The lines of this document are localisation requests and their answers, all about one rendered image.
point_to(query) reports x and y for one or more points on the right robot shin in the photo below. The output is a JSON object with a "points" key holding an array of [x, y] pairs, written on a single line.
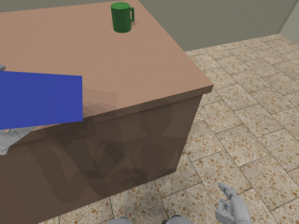
{"points": [[175, 215]]}

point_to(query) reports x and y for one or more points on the robot left hand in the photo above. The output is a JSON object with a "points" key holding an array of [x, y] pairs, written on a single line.
{"points": [[13, 135]]}

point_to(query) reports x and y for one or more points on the table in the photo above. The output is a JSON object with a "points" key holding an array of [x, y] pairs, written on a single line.
{"points": [[140, 95]]}

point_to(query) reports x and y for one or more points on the sponge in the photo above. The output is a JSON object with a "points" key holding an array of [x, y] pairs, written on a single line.
{"points": [[37, 99]]}

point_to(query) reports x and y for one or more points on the robot right hand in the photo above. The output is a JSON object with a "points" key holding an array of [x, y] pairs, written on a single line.
{"points": [[233, 211]]}

